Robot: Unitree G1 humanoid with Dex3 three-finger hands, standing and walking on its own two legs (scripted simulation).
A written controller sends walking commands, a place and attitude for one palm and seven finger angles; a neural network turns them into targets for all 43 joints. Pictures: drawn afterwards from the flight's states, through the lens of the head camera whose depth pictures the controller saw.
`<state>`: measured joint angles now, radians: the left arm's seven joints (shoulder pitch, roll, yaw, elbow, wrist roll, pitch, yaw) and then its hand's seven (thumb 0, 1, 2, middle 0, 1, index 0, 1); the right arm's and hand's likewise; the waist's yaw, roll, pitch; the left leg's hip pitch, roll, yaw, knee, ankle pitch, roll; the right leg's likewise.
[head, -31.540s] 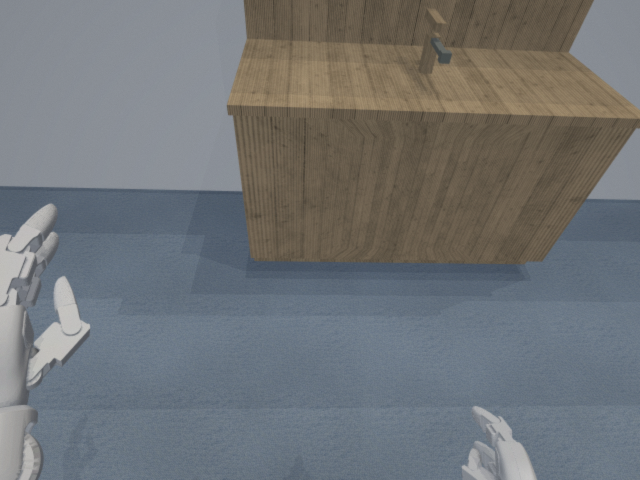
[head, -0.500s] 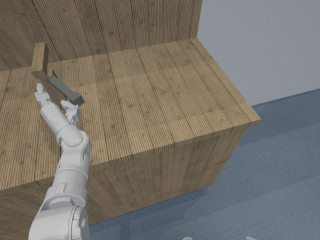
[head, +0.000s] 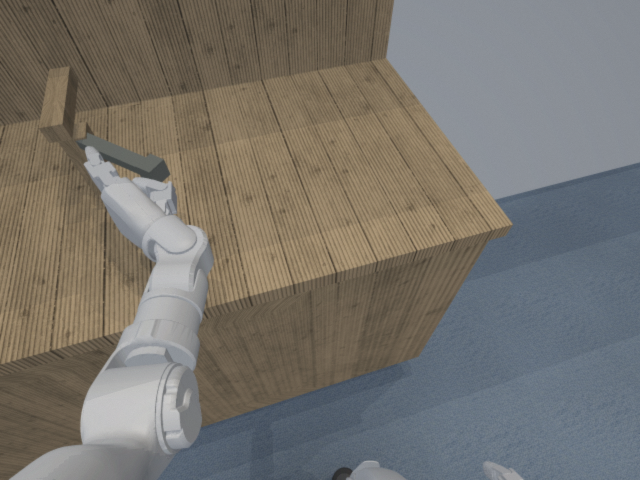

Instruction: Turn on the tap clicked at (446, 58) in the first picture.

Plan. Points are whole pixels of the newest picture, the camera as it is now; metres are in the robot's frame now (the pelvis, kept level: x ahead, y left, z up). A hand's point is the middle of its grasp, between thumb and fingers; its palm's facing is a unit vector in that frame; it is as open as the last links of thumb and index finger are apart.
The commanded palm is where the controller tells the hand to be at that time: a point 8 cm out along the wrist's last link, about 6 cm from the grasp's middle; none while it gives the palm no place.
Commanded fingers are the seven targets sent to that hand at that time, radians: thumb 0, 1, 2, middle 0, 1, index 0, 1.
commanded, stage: push the lever round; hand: left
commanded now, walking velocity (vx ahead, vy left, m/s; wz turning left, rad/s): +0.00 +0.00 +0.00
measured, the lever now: (153, 170) +0.50 +0.21 +0.10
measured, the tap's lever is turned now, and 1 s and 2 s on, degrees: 45 73 83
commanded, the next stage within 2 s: lift the hand up off the lever in 1.08 s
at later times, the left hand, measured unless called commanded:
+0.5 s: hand (191, 168) +0.51 +0.17 +0.09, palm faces +0.80 -0.59 -0.12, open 7.7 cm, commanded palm +0.45 +0.20 +0.09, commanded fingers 0.00 0.90 0.90 -0.15 -0.15 -0.15 -0.15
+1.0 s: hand (195, 154) +0.53 +0.16 +0.09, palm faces +0.79 -0.59 -0.14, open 7.8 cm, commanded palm +0.48 +0.19 +0.09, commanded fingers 0.00 0.90 0.90 -0.15 -0.15 -0.15 -0.15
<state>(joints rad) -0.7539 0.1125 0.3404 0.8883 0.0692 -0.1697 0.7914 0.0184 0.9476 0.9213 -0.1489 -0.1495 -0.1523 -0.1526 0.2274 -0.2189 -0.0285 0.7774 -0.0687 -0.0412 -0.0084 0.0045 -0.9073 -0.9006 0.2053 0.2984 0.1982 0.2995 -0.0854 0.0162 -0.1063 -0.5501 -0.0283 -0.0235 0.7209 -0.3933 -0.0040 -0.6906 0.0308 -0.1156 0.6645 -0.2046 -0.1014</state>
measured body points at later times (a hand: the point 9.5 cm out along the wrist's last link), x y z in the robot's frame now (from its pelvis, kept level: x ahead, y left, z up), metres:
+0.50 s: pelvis +0.00 -0.01 -0.01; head +0.09 -0.03 +0.43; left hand +0.46 +0.19 +0.10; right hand +0.02 -0.28 -0.14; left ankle -0.03 +0.13 -0.71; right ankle +0.07 -0.05 -0.71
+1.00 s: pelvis +0.00 -0.01 -0.01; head +0.10 -0.02 +0.42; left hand +0.49 +0.19 +0.10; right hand +0.00 -0.27 -0.15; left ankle -0.03 +0.13 -0.71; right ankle +0.07 -0.05 -0.71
